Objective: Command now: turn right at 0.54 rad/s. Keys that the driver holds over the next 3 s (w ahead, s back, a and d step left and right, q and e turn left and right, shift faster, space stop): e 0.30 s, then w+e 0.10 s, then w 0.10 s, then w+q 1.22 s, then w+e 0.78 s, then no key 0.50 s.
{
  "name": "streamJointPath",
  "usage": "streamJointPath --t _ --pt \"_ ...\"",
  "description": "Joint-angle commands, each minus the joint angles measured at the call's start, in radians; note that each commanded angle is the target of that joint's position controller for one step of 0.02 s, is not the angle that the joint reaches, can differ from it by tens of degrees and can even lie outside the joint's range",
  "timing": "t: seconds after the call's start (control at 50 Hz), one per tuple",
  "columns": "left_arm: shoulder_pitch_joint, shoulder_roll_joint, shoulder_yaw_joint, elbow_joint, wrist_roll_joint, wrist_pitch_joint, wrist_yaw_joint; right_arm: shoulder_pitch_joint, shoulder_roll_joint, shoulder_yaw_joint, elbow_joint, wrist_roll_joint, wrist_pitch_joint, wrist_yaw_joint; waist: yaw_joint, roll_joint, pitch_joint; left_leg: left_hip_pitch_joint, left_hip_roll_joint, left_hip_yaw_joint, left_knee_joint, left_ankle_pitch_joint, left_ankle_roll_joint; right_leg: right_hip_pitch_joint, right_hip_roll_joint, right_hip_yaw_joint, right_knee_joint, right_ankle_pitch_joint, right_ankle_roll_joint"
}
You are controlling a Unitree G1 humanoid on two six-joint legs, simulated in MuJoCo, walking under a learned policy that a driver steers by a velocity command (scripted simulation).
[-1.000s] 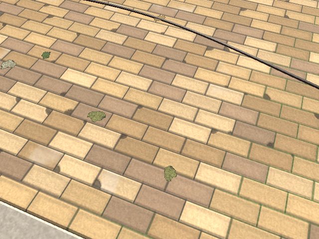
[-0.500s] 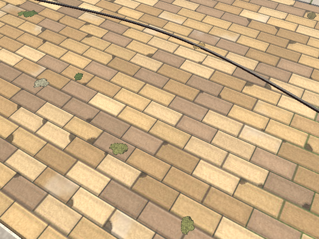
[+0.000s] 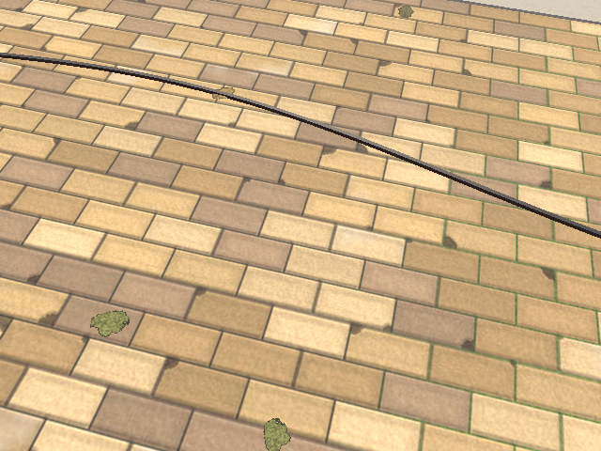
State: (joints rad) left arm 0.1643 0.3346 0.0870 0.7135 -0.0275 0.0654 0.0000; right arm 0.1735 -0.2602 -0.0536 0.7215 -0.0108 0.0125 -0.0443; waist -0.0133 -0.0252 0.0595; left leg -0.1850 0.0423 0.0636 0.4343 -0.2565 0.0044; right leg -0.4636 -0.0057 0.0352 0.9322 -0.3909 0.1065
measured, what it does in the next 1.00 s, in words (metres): walks ahead: right foot, then left foot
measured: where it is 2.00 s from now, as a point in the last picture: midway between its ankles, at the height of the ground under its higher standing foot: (314, 329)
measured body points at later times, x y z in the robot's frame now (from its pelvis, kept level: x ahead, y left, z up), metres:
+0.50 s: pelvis +0.02 -0.04 +0.00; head +0.04 -0.06 +0.45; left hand +0.23 +0.20 -0.09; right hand +0.10 -0.35 -0.10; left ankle +0.10 +0.10 -0.72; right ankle +0.00 -0.13 -0.74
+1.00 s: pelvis +0.21 -0.09 -0.01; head +0.24 -0.09 +0.44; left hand +0.49 +0.10 -0.07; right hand +0.13 -0.37 -0.13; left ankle +0.10 +0.08 -0.74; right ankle +0.28 -0.23 -0.75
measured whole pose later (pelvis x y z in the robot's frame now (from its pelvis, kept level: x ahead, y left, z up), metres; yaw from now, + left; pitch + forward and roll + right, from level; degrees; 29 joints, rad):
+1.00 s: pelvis +0.21 -0.09 -0.01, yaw -7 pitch +2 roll +0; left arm 0.03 0.28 0.04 0.63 -0.02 -0.11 -0.03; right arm 0.50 -0.29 -0.06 0.78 0.03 -0.03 -0.02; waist -0.11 -0.01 0.01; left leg -0.03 -0.02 -0.22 0.43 -0.43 0.00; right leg -0.40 0.02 0.05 0.45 -0.11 0.01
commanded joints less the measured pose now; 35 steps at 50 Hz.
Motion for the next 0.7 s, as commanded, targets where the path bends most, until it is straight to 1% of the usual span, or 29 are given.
streamJointPath --t 0.02,0.06,0.08,0.1,0.12,0.14,0.16,0.18,0.2,0.22,0.24,0.26,0.28,0.3,0.32,0.34,0.36,0.38,0.42,0.5,0.54,0.56,0.58,0.6,0.62,0.64,0.66,0.68,0.7 --pt "-0.076 0.056 0.002 -0.119 0.001 -0.013 -0.016 0.007 -0.225 -0.065 -0.048 0.006 0.001 0.004 -0.038 0.204 -0.101 0.140 0.248 -0.130 -0.073 0.528 0.209 -0.001 -0.011 -0.069 -0.133 -0.006 -0.011" --pt "-0.062 0.070 0.008 -0.125 0.002 -0.006 -0.022 0.001 -0.234 -0.070 -0.043 0.019 -0.002 0.014 -0.031 0.212 -0.101 0.135 0.262 -0.118 -0.047 0.525 0.200 0.049 -0.003 -0.094 -0.224 0.016 -0.036" --pt "-0.045 0.071 0.012 -0.124 0.002 -0.002 -0.025 -0.010 -0.236 -0.071 -0.040 0.029 -0.005 0.017 -0.017 0.209 -0.101 0.128 0.264 -0.108 -0.021 0.518 0.186 0.086 0.003 -0.105 -0.295 0.055 -0.055" --pt "-0.010 0.071 0.016 -0.115 0.004 0.000 -0.027 -0.026 -0.232 -0.071 -0.038 0.041 -0.009 0.019 0.010 0.198 -0.105 0.103 0.254 -0.082 0.026 0.495 0.157 0.154 0.016 -0.121 -0.405 0.141 -0.083" --pt "0.032 0.089 0.027 -0.103 0.007 0.000 -0.021 0.003 -0.208 -0.066 -0.021 0.045 -0.016 0.022 0.028 0.160 -0.119 0.046 0.222 -0.038 0.105 0.417 0.103 0.266 0.032 -0.102 -0.516 0.264 -0.119" --pt "0.087 0.167 0.053 -0.100 0.005 -0.002 -0.007 0.048 -0.170 -0.056 -0.013 0.018 -0.023 0.025 0.032 -0.008 -0.167 -0.127 0.153 0.047 0.306 0.200 0.011 0.474 -0.073 0.070 -0.549 0.577 -0.177" --pt "0.092 0.289 0.073 -0.125 0.022 -0.010 0.004 0.006 -0.101 -0.028 -0.079 -0.034 -0.027 0.026 0.021 -0.295 -0.177 -0.447 -0.009 0.066 0.576 -0.404 -0.088 0.588 -0.353 0.463 -0.529 0.935 -0.388" --pt "0.127 0.221 0.055 -0.124 0.047 -0.036 -0.008 -0.083 -0.148 -0.042 -0.089 -0.017 -0.028 0.018 0.106 -0.158 -0.249 -0.465 -0.027 -0.107 0.748 -0.468 -0.090 0.535 -0.391 0.492 -0.557 0.869 -0.494" --pt "0.079 0.192 0.043 -0.120 0.046 -0.055 -0.010 -0.093 -0.168 -0.049 -0.091 0.010 -0.022 0.016 0.075 -0.113 -0.193 -0.479 -0.007 -0.133 0.788 -0.393 -0.077 0.486 -0.336 0.397 -0.570 0.775 -0.454" --pt "0.021 0.168 0.040 -0.120 0.029 -0.063 -0.003 -0.077 -0.171 -0.054 -0.075 0.014 -0.017 0.009 0.045 -0.076 -0.151 -0.482 0.008 -0.140 0.756 -0.304 -0.070 0.444 -0.270 0.330 -0.576 0.657 -0.394" --pt "-0.022 0.143 0.030 -0.126 0.013 -0.061 0.003 -0.072 -0.182 -0.059 -0.068 0.004 -0.013 0.000 0.031 -0.065 -0.126 -0.483 0.014 -0.147 0.714 -0.238 -0.072 0.415 -0.239 0.307 -0.581 0.602 -0.356" --pt "-0.043 0.137 0.024 -0.131 0.010 -0.056 0.011 -0.058 -0.183 -0.061 -0.064 -0.002 -0.011 -0.003 0.014 -0.079 -0.125 -0.434 0.003 -0.143 0.704 -0.186 -0.080 0.366 -0.212 0.284 -0.587 0.607 -0.346" --pt "-0.046 0.137 0.022 -0.135 0.015 -0.051 0.016 -0.039 -0.173 -0.061 -0.061 -0.001 -0.012 0.000 0.004 -0.089 -0.137 -0.400 -0.015 -0.136 0.696 -0.149 -0.087 0.343 -0.194 0.274 -0.591 0.603 -0.345" --pt "-0.044 0.136 0.022 -0.135 0.019 -0.049 0.020 -0.025 -0.161 -0.058 -0.059 0.002 -0.014 0.002 0.000 -0.092 -0.148 -0.385 -0.024 -0.134 0.659 -0.125 -0.093 0.340 -0.184 0.268 -0.592 0.586 -0.346" --pt "-0.027 0.133 0.022 -0.131 0.015 -0.048 0.024 -0.017 -0.153 -0.054 -0.058 0.006 -0.016 0.006 0.005 -0.091 -0.164 -0.377 -0.028 -0.129 0.594 -0.097 -0.094 0.347 -0.169 0.272 -0.609 0.449 -0.345" --pt "-0.008 0.134 0.023 -0.127 0.010 -0.049 0.027 -0.033 -0.146 -0.051 -0.062 0.009 -0.020 0.010 0.019 -0.097 -0.158 -0.376 -0.031 -0.128 0.521 -0.073 -0.093 0.346 -0.158 0.296 -0.635 0.251 -0.344" --pt "0.006 0.137 0.023 -0.125 0.006 -0.051 0.029 -0.058 -0.141 -0.047 -0.071 0.012 -0.025 0.015 0.034 -0.112 -0.141 -0.373 -0.034 -0.130 0.453 -0.057 -0.090 0.334 -0.154 0.330 -0.664 0.063 -0.344" --pt "0.011 0.144 0.024 -0.123 0.006 -0.053 0.029 -0.079 -0.141 -0.045 -0.080 0.015 -0.031 0.021 0.043 -0.136 -0.117 -0.367 -0.039 -0.133 0.397 -0.056 -0.086 0.316 -0.157 0.366 -0.685 -0.045 -0.346" --pt "0.018 0.156 0.025 -0.119 0.012 -0.060 0.028 -0.092 -0.146 -0.044 -0.086 0.020 -0.049 0.033 0.050 -0.148 -0.092 -0.339 -0.042 -0.135 0.301 -0.063 -0.075 0.300 -0.165 0.398 -0.694 -0.104 -0.346" --pt "0.057 0.146 0.013 -0.093 0.014 -0.070 0.014 -0.083 -0.135 -0.036 -0.082 0.028 -0.088 0.055 0.064 -0.133 -0.077 -0.203 -0.047 -0.098 0.176 -0.060 -0.041 0.236 -0.166 0.421 -0.677 -0.135 -0.337" --pt "0.046 0.133 0.002 -0.086 0.016 -0.073 0.008 -0.029 -0.125 -0.033 -0.060 0.033 -0.103 0.062 0.030 -0.118 -0.062 -0.093 -0.046 -0.064 0.080 0.012 -0.007 0.179 -0.156 0.406 -0.654 -0.173 -0.317" --pt "0.045 0.118 -0.005 -0.084 0.019 -0.075 0.005 0.004 -0.121 -0.032 -0.044 0.032 -0.108 0.062 0.012 -0.105 -0.059 -0.022 -0.051 -0.053 0.039 0.029 0.009 0.141 -0.136 0.391 -0.630 -0.191 -0.299" --pt "0.048 0.089 -0.017 -0.081 0.024 -0.079 0.003 0.048 -0.122 -0.031 -0.031 0.030 -0.112 0.059 -0.008 -0.089 -0.064 0.044 -0.037 -0.079 0.013 0.004 0.028 0.108 -0.112 0.365 -0.584 -0.198 -0.275" --pt "0.035 0.038 -0.034 -0.088 0.032 -0.087 0.002 0.123 -0.152 -0.034 -0.016 0.026 -0.116 0.054 -0.030 -0.006 -0.070 0.121 0.064 -0.224 -0.049 -0.088 0.069 0.034 -0.063 0.279 -0.423 -0.171 -0.232" --pt "0.039 -0.001 -0.040 -0.122 0.025 -0.105 0.000 0.180 -0.250 -0.053 -0.001 0.012 -0.113 0.054 -0.007 0.205 -0.057 0.203 0.208 -0.537 -0.182 -0.347 0.184 -0.149 0.065 0.070 -0.183 -0.119 -0.167" --pt "-0.040 0.078 -0.021 -0.151 0.009 -0.124 0.008 0.233 -0.258 -0.060 0.009 0.005 -0.113 0.066 -0.058 0.253 0.023 0.192 0.333 -0.802 -0.284 -0.485 0.293 -0.317 0.053 0.044 -0.007 -0.211 -0.142" --pt "-0.041 0.122 -0.006 -0.146 -0.002 -0.139 0.006 0.208 -0.218 -0.045 0.001 0.015 -0.117 0.067 -0.042 0.193 0.063 0.181 0.328 -0.788 -0.279 -0.481 0.295 -0.368 0.003 0.077 0.078 -0.150 -0.146" --pt "-0.031 0.112 -0.006 -0.130 0.003 -0.150 0.000 0.193 -0.196 -0.038 -0.010 0.019 -0.117 0.065 -0.032 0.177 0.050 0.198 0.279 -0.712 -0.274 -0.413 0.269 -0.375 -0.015 0.072 0.101 -0.073 -0.146" --pt "-0.041 0.102 -0.006 -0.128 0.014 -0.160 -0.005 0.188 -0.190 -0.035 -0.014 0.022 -0.115 0.062 -0.034 0.162 0.038 0.214 0.243 -0.643 -0.271 -0.319 0.246 -0.382 -0.028 0.060 0.085 -0.006 -0.142"
Next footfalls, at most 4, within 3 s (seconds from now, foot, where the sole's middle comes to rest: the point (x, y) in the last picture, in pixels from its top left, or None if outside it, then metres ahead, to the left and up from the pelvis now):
0.14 right None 0.04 -0.14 -0.78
0.60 left None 0.13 0.07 -0.78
1.00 right None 0.32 -0.23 -0.78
1.48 left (285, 379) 0.62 0.03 -0.78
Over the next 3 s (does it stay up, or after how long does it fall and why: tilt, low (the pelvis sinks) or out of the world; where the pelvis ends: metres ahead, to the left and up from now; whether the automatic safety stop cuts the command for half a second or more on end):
stays up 1.21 0.02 -0.01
